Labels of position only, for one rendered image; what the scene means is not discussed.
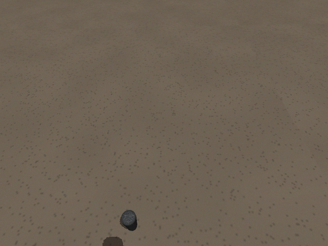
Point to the cup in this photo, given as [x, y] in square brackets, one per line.
[129, 220]

